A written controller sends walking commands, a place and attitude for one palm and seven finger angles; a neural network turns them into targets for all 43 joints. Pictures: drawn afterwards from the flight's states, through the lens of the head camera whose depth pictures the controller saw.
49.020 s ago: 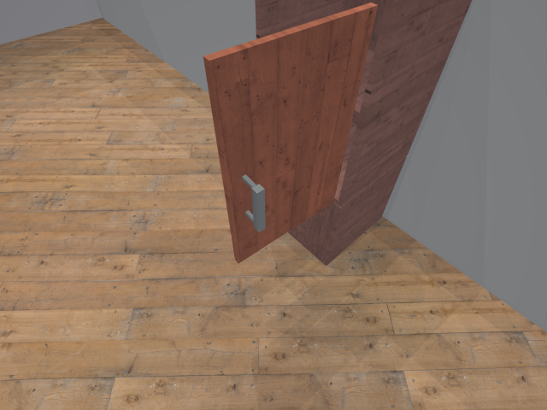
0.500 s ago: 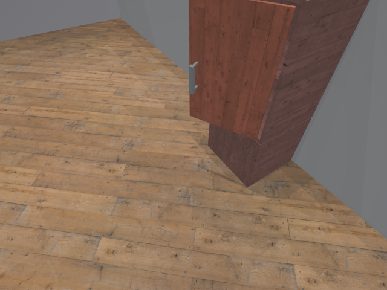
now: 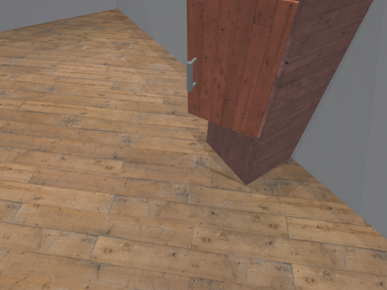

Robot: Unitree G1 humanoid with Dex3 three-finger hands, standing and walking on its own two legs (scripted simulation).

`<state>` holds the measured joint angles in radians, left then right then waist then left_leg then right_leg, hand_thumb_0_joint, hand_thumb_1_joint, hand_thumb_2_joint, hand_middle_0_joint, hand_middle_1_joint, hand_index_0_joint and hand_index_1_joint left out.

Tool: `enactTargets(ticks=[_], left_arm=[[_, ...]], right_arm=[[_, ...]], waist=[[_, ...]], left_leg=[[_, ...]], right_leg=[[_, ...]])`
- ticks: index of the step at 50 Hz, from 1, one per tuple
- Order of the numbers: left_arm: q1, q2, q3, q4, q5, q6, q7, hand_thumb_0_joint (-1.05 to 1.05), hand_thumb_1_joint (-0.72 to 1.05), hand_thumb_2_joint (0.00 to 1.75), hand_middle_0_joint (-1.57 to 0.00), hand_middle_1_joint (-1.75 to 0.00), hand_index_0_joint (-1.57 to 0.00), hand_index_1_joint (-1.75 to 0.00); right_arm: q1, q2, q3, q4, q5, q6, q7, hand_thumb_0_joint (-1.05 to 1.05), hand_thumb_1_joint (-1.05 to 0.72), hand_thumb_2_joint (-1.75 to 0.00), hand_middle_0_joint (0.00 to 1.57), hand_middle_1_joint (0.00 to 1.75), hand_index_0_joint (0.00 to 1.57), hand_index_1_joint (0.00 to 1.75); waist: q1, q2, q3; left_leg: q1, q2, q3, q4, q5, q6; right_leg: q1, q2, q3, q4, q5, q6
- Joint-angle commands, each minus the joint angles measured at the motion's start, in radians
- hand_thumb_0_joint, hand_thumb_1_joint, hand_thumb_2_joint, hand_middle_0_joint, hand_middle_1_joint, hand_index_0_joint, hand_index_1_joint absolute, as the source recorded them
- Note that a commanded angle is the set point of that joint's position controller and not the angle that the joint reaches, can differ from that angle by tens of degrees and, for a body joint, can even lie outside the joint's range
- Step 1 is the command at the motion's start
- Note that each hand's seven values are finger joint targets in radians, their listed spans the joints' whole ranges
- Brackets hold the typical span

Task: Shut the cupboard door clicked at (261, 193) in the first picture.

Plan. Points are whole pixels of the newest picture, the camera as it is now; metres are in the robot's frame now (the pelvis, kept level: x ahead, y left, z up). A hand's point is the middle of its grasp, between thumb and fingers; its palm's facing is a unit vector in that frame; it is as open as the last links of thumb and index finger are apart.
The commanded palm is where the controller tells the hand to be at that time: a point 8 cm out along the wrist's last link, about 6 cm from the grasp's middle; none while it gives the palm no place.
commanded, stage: look to check the result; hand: left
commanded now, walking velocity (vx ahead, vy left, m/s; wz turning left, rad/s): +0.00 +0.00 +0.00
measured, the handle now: (192, 74) +0.96 +0.06 -0.10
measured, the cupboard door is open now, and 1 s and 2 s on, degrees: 28 28 28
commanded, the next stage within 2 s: walk to a spot facing it in 0.30 s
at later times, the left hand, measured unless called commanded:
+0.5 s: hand out of the picture +0.09 +0.22 -0.16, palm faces -0.01 -0.95 -0.32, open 7.4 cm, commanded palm none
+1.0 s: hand out of the picture +0.01 +0.23 -0.19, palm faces +0.28 -0.92 -0.27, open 7.4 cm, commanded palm none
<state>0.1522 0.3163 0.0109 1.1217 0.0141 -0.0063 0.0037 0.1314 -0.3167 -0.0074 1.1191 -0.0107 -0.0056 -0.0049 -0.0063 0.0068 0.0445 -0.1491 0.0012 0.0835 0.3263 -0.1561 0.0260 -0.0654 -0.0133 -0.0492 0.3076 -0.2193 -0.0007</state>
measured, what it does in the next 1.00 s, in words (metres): lifts its right foot, turning left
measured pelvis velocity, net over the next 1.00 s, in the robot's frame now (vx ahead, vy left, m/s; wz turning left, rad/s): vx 0.00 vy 0.01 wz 0.29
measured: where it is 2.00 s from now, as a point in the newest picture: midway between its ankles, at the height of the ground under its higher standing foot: outside the picture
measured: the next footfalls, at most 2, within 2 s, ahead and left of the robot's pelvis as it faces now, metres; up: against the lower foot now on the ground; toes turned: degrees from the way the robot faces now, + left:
right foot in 1.14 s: +0.08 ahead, -0.12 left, +0.00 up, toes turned +21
left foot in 1.48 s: -0.03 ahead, +0.13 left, +0.00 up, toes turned +45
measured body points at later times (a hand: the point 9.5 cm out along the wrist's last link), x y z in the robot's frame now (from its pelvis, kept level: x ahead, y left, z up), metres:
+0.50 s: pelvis +0.02 -0.01 +0.00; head +0.04 -0.02 +0.45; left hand +0.09 +0.27 -0.14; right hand +0.10 -0.30 -0.14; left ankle +0.01 +0.10 -0.75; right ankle -0.03 -0.12 -0.75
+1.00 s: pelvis +0.00 +0.01 -0.02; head +0.06 +0.02 +0.43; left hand +0.00 +0.28 -0.16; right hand +0.09 -0.22 -0.17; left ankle +0.02 +0.13 -0.75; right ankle +0.00 -0.13 -0.70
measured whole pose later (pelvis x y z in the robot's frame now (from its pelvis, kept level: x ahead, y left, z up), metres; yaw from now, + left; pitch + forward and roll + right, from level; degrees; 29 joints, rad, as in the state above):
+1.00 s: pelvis +0.00 +0.01 -0.02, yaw +16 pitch +1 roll +0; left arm 0.18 0.22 0.07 0.93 0.02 0.06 0.02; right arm 0.23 -0.18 -0.04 0.96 -0.03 0.04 0.00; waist -0.03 0.00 0.12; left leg -0.37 -0.02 0.00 0.57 -0.21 0.02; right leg -0.41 -0.05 -0.02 1.00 -0.49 0.04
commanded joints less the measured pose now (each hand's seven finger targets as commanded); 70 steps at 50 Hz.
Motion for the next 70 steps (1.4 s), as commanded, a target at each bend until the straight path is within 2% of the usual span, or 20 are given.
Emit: enactTargets(ticks=[1,22,28,30,32,33,38,39,40,41,42,44,49,54,55,57,59,61,66,70], left_arm=[[-0.018,0.187,0.034,-0.045,-0.002,-0.025,0.011,0.00,0.90,0.90,-0.20,-0.30,-0.20,-0.30],[-0.020,0.185,0.040,-0.054,-0.003,-0.027,0.021,0.00,0.90,0.90,-0.20,-0.30,-0.20,-0.30],[0.073,0.108,0.046,-0.069,-0.004,0.010,0.036,0.00,0.90,0.90,-0.20,-0.30,-0.20,-0.30],[0.102,0.129,0.063,-0.089,-0.001,0.014,0.040,0.00,0.90,0.90,-0.20,-0.30,-0.20,-0.30],[0.126,0.135,0.074,-0.113,0.008,0.016,0.042,0.00,0.90,0.90,-0.20,-0.30,-0.20,-0.30],[0.111,0.127,0.078,-0.129,0.015,0.015,0.045,0.00,0.90,0.90,-0.20,-0.30,-0.20,-0.30],[0.047,0.129,0.091,-0.197,0.011,0.015,0.036,0.00,0.90,0.90,-0.20,-0.30,-0.20,-0.30],[0.054,0.116,0.090,-0.200,0.009,0.018,0.032,0.00,0.90,0.90,-0.20,-0.30,-0.20,-0.30],[0.085,0.081,0.088,-0.214,0.002,0.025,0.029,0.00,0.90,0.90,-0.20,-0.30,-0.20,-0.30],[0.088,0.018,0.076,-0.253,-0.005,0.028,0.027,0.00,0.90,0.90,-0.20,-0.30,-0.20,-0.30],[0.042,0.031,0.073,-0.284,0.007,0.034,0.031,0.00,0.90,0.90,-0.20,-0.30,-0.20,-0.30],[-0.008,0.021,0.082,-0.282,0.007,0.039,0.027,0.00,0.90,0.90,-0.20,-0.30,-0.20,-0.30],[0.029,-0.016,0.076,-0.278,0.001,0.030,0.018,0.00,0.90,0.90,-0.20,-0.30,-0.20,-0.30],[0.155,-0.007,0.084,-0.265,0.002,0.029,0.023,0.00,0.90,0.90,-0.20,-0.30,-0.20,-0.30],[0.204,0.015,0.092,-0.255,0.004,0.025,0.026,0.00,0.90,0.90,-0.20,-0.30,-0.20,-0.30],[0.163,0.152,0.115,-0.293,0.028,0.019,0.034,0.00,0.90,0.90,-0.20,-0.30,-0.20,-0.30],[0.029,0.094,0.107,-0.329,0.018,0.012,0.045,0.00,0.90,0.90,-0.20,-0.30,-0.20,-0.30],[-0.024,0.049,0.090,-0.334,0.019,-0.001,0.036,0.00,0.90,0.90,-0.20,-0.30,-0.20,-0.30],[0.134,0.101,0.107,-0.268,0.020,-0.018,0.022,0.00,0.90,0.90,-0.20,-0.30,-0.20,-0.30],[0.188,0.134,0.120,-0.233,0.022,-0.024,0.008,0.00,0.90,0.90,-0.20,-0.30,-0.20,-0.30]], right_arm=[[-0.030,-0.188,-0.035,-0.057,-0.001,-0.017,-0.012,0.00,-0.90,-0.90,0.20,0.30,0.20,0.30],[-0.026,-0.182,-0.033,-0.059,-0.001,-0.014,-0.019,0.00,-0.90,-0.90,0.20,0.30,0.20,0.30],[0.028,-0.063,-0.023,-0.082,-0.003,0.022,-0.014,0.00,-0.90,-0.90,0.20,0.30,0.20,0.30],[0.026,-0.051,-0.032,-0.108,-0.004,0.031,-0.012,0.00,-0.90,-0.90,0.20,0.30,0.20,0.30],[0.001,-0.034,-0.046,-0.148,-0.006,0.046,-0.012,0.00,-0.90,-0.90,0.20,0.30,0.20,0.30],[-0.006,-0.027,-0.053,-0.160,-0.005,0.051,-0.010,0.00,-0.90,-0.90,0.20,0.30,0.20,0.30],[0.078,0.018,-0.055,-0.188,-0.006,0.054,0.016,0.00,-0.90,-0.90,0.20,0.30,0.20,0.30],[0.120,0.002,-0.061,-0.183,-0.010,0.050,0.020,0.00,-0.90,-0.90,0.20,0.30,0.20,0.30],[0.189,-0.060,-0.077,-0.178,-0.018,0.041,0.020,0.00,-0.90,-0.90,0.20,0.30,0.20,0.30],[0.247,-0.151,-0.102,-0.179,-0.024,0.034,0.011,0.00,-0.90,-0.90,0.20,0.30,0.20,0.30],[0.284,-0.170,-0.108,-0.167,-0.024,0.037,0.000,0.00,-0.90,-0.90,0.20,0.30,0.20,0.30],[0.193,-0.123,-0.096,-0.199,-0.025,0.030,-0.012,0.00,-0.90,-0.90,0.20,0.30,0.20,0.30],[0.143,-0.101,-0.093,-0.220,-0.027,0.026,-0.018,0.00,-0.90,-0.90,0.20,0.30,0.20,0.30],[0.064,-0.096,-0.106,-0.254,-0.022,0.047,-0.007,0.00,-0.90,-0.90,0.20,0.30,0.20,0.30],[0.036,-0.073,-0.107,-0.270,-0.017,0.053,-0.004,0.00,-0.90,-0.90,0.20,0.30,0.20,0.30],[0.033,0.023,-0.104,-0.301,-0.011,0.054,0.009,0.00,-0.90,-0.90,0.20,0.30,0.20,0.30],[0.064,-0.002,-0.114,-0.289,-0.020,0.065,0.017,0.00,-0.90,-0.90,0.20,0.30,0.20,0.30],[0.087,0.020,-0.099,-0.276,-0.020,0.064,0.033,0.00,-0.90,-0.90,0.20,0.30,0.20,0.30],[-0.034,0.043,-0.074,-0.309,-0.013,0.047,0.049,0.00,-0.90,-0.90,0.20,0.30,0.20,0.30],[-0.052,0.040,-0.065,-0.321,-0.009,0.022,0.051,0.00,-0.90,-0.90,0.20,0.30,0.20,0.30]], waist=[[-0.001,-0.003,-0.067],[-0.002,-0.006,-0.080],[0.016,-0.022,-0.051],[0.030,-0.110,-0.045],[0.048,-0.182,-0.005],[0.043,-0.171,0.029],[-0.019,-0.129,0.021],[-0.038,-0.092,-0.001],[-0.059,0.113,-0.052],[-0.076,0.368,-0.085],[-0.093,0.209,-0.111],[-0.058,0.194,-0.049],[-0.030,0.090,-0.106],[0.026,0.138,-0.101],[0.052,0.090,-0.089],[0.062,-0.301,-0.021],[-0.017,-0.176,-0.006],[-0.047,-0.172,0.007],[0.043,-0.183,-0.007],[0.060,-0.198,-0.022]], left_leg=[[0.072,0.138,-0.144,-0.047,0.150,0.002],[0.098,0.136,-0.130,-0.019,0.280,-0.007],[-0.049,0.098,-0.116,0.121,0.290,-0.030],[-0.152,0.053,-0.080,0.262,0.137,-0.044],[-0.286,0.024,-0.065,0.529,-0.332,-0.048],[-0.317,0.042,-0.081,0.619,-0.394,-0.048],[-0.160,0.045,0.009,0.354,-0.148,-0.058],[-0.067,0.046,-0.003,0.257,-0.050,-0.045],[0.025,0.149,-0.185,0.138,0.223,0.015],[0.078,0.375,-0.517,0.040,0.524,0.162],[0.011,0.413,-0.574,-0.009,0.270,0.208],[-0.103,0.321,-0.533,-0.046,-0.044,0.159],[-0.068,0.238,-0.451,0.001,0.078,0.152],[-0.244,0.151,-0.432,0.024,-0.078,0.096],[-0.351,0.097,-0.394,0.065,-0.177,0.055],[-0.520,-0.115,-0.135,0.598,-0.402,-0.066],[-0.460,-0.025,-0.177,0.892,-0.361,-0.048],[-0.450,0.020,-0.123,0.882,-0.260,-0.073],[-0.390,0.032,-0.011,0.543,-0.289,-0.077],[-0.296,0.022,0.044,0.332,-0.311,-0.050]], right_leg=[[-0.041,-0.121,0.101,-0.056,0.162,-0.038],[0.017,-0.130,0.079,-0.032,0.342,-0.041],[0.031,-0.180,0.046,0.080,0.381,-0.048],[0.068,-0.257,0.079,0.081,0.473,-0.110],[0.062,-0.379,0.131,0.062,0.606,-0.209],[0.029,-0.407,0.128,0.058,0.603,-0.234],[-0.085,-0.320,-0.069,0.198,0.469,-0.113],[-0.140,-0.294,-0.103,0.293,0.397,-0.068],[-0.248,-0.211,-0.147,0.470,0.170,-0.001],[-0.402,-0.071,-0.132,0.700,-0.434,0.063],[-0.393,-0.054,0.002,0.820,-0.479,0.040],[-0.447,-0.077,0.066,0.857,-0.323,0.033],[-0.375,-0.031,0.051,0.625,-0.264,0.040],[-0.120,0.023,0.010,0.297,-0.133,0.032],[-0.010,-0.005,0.018,0.162,-0.094,0.022],[-0.086,-0.447,0.488,-0.151,-0.355,-0.163],[-0.242,-0.422,0.389,-0.090,-0.209,-0.184],[-0.185,-0.310,0.140,-0.012,0.008,-0.139],[-0.001,-0.335,0.038,0.009,0.124,-0.120],[0.045,-0.373,0.012,0.055,0.126,-0.111]])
